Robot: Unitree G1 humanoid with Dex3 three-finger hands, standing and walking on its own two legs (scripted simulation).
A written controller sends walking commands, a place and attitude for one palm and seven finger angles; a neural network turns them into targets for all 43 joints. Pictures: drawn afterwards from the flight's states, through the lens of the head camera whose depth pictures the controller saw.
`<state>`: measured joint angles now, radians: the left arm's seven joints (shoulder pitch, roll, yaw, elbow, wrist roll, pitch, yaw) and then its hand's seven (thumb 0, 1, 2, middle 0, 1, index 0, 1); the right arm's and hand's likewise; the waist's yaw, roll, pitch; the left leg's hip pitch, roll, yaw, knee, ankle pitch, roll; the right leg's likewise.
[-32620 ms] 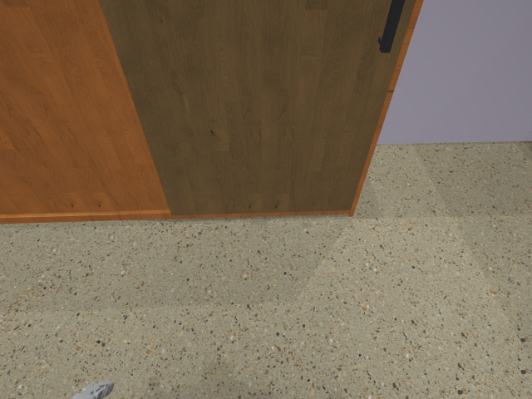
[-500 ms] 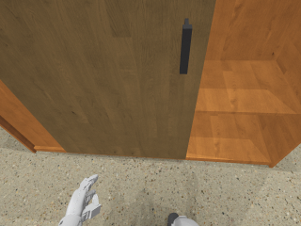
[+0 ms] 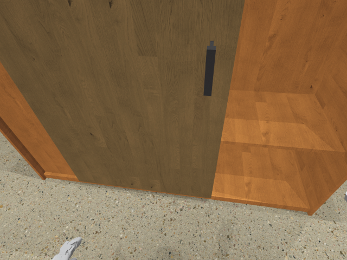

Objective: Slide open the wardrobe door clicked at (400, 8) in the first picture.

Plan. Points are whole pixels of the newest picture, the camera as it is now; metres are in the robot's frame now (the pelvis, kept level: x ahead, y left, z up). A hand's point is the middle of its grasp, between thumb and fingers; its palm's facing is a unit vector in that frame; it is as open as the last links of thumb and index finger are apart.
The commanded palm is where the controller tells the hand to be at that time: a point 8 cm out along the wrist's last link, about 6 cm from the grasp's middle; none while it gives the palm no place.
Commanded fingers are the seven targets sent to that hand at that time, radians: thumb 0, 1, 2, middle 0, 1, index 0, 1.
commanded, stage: stop stepping back and stand still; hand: right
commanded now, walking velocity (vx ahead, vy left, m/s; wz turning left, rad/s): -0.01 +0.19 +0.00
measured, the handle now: (209, 68) +0.62 -0.09 +0.16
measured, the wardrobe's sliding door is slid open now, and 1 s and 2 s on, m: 0.56 0.56 0.56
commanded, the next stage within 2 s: let the arm hang, fingers relaxed in 0.24 s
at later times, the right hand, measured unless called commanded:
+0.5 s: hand (296, 252) +0.18 -0.26 -0.06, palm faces +0.09 +0.91 -0.42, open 7.4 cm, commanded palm none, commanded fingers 0.00 -0.90 -0.90 0.20 0.30 0.20 0.30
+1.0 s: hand out of the picture -0.06 -0.19 -0.16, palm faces +0.03 +0.98 -0.21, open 7.3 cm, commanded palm none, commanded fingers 0.00 -0.90 -0.90 0.20 0.30 0.20 0.30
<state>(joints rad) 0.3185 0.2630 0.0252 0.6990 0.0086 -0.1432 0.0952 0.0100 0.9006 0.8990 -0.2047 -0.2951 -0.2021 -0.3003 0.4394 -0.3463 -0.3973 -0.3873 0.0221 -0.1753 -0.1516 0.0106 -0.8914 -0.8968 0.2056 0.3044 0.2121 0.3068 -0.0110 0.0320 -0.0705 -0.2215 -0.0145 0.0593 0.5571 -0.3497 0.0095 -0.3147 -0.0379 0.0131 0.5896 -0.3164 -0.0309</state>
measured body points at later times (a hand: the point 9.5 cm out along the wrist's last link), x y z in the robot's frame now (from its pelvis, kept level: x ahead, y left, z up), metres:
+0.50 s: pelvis +0.00 -0.01 +0.00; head +0.00 +0.01 +0.45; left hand +0.16 +0.26 -0.11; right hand +0.17 -0.31 -0.04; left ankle -0.03 +0.11 -0.73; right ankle +0.01 -0.12 -0.73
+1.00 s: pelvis -0.02 -0.01 +0.01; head +0.01 -0.01 +0.46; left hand -0.02 +0.21 -0.15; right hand -0.06 -0.24 -0.14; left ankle -0.03 +0.11 -0.73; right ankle +0.01 -0.12 -0.73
